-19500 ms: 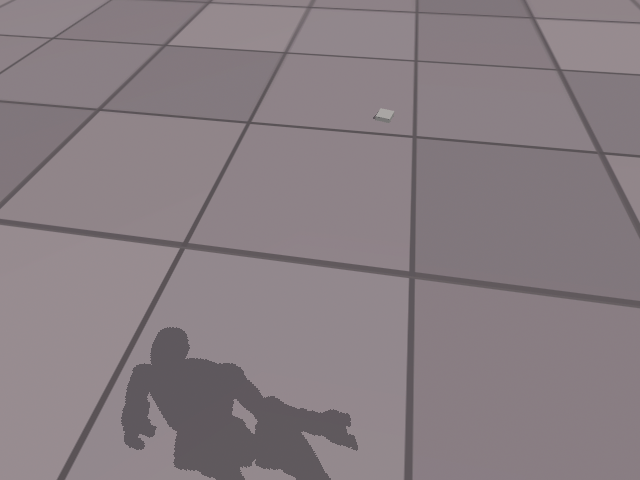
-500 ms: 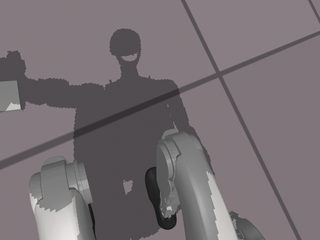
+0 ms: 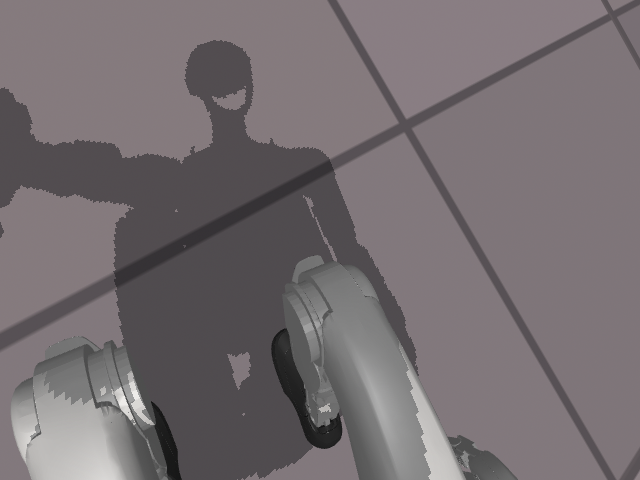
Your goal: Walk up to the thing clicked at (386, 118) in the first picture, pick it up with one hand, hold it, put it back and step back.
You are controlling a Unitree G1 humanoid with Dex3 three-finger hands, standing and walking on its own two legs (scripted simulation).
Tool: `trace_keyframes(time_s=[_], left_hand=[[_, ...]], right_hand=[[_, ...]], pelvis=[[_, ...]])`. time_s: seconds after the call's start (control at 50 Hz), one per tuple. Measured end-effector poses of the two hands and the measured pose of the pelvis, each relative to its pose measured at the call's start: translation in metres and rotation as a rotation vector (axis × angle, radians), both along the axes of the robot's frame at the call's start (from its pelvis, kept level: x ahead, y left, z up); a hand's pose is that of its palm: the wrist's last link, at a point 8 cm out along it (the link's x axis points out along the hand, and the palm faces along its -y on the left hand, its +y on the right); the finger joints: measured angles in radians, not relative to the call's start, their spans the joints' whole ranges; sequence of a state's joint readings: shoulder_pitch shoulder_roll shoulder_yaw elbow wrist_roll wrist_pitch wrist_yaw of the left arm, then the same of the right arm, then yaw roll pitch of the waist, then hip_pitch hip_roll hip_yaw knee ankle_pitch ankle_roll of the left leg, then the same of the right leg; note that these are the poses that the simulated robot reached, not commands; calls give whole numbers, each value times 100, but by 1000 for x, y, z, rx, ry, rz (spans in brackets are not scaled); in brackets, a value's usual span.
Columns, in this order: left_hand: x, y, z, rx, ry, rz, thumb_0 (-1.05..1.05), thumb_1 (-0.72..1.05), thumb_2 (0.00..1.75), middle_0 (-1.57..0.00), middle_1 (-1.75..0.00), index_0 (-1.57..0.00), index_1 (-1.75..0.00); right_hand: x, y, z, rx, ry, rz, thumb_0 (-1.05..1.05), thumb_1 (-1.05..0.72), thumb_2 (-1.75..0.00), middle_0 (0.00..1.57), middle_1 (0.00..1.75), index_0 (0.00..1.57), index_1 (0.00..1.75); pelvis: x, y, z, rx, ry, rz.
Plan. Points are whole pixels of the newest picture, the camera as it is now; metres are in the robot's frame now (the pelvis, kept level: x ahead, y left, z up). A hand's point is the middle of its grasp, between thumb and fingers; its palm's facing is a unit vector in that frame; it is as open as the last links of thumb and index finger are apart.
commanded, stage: approach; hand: left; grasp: from above
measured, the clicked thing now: out of the picture +0.50 +0.33 -0.31
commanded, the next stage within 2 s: close in in 0.14 s
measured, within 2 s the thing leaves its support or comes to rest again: neither
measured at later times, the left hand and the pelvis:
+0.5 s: hand out of the picture +0.48 +0.32 -0.21, palm faces -0.47 -0.07 -0.88, open 13.5 cm; pelvis +0.00 +0.01 +0.00, yaw -1 degrees
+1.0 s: hand out of the picture +0.48 +0.32 -0.26, palm faces -0.49 -0.09 -0.87, open 13.8 cm; pelvis +0.00 +0.01 -0.02, yaw -3 degrees
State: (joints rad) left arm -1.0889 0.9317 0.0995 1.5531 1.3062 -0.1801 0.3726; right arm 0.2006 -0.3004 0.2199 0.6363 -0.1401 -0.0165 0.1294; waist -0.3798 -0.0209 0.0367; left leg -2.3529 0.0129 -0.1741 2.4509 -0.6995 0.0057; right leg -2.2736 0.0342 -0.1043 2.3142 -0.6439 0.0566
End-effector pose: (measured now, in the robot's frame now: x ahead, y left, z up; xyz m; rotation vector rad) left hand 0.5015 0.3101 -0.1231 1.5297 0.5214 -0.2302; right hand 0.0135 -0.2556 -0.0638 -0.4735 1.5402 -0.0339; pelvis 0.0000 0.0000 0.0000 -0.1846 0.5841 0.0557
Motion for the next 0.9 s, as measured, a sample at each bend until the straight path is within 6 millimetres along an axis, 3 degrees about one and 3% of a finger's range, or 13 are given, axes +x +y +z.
trace_keyframes(time_s=[0.18,0.42,0.76,0.9], left_hand=[[-18,32,-2,-31,66,-3,0,-44,92,-19,-95,-19,-95],[-10,17,-20,-81,-1,-95,0,-41,92,-19,-94,-19,-93],[-11,6,-60,-49,19,-32,0,-43,93,-18,-91,-16,-91],[-10,10,-71,-48,26,-19,0,-45,94,-17,-91,-15,-92]], right_hand=[[15,-7,-5,-16,16,83,0,-90,-89,21,30,20,30],[39,-7,11,-70,-10,149,0,-90,-90,21,30,20,30],[9,11,8,-28,0,135,0,-90,-90,21,30,20,30],[9,12,8,-25,14,151,0,-90,-90,21,30,20,30]], pelvis=[[-5,0,-3,-6,-27,9],[1,4,-2,-35,-25,7],[-1,6,-13,-42,-46,-14],[1,7,-16,-50,-53,-21]])
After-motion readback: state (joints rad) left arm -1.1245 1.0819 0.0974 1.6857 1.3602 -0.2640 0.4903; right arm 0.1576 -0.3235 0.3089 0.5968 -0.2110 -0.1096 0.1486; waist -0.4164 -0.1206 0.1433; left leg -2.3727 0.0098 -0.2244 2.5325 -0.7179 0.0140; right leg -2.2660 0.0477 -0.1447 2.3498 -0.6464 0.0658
